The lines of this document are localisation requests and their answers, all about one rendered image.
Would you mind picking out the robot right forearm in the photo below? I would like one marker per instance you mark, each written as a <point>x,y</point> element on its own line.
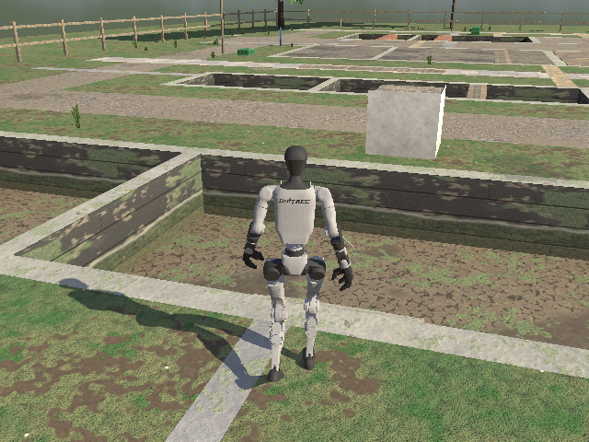
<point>340,250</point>

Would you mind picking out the robot left hand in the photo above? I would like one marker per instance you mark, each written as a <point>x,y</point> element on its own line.
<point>255,255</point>

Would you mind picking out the humanoid robot torso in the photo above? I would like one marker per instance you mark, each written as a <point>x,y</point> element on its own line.
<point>294,212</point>

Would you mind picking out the left robot thigh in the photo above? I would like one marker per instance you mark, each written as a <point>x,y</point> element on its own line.
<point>272,271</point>

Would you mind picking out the robot right hand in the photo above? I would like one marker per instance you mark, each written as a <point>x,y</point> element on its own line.
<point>347,278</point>

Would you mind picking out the robot right upper arm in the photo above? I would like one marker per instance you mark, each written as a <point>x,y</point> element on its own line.
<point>328,210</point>

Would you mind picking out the robot left upper arm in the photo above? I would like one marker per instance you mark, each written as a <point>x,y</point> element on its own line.
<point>261,208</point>

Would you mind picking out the robot left forearm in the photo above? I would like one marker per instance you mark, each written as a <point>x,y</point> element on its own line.
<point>251,241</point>

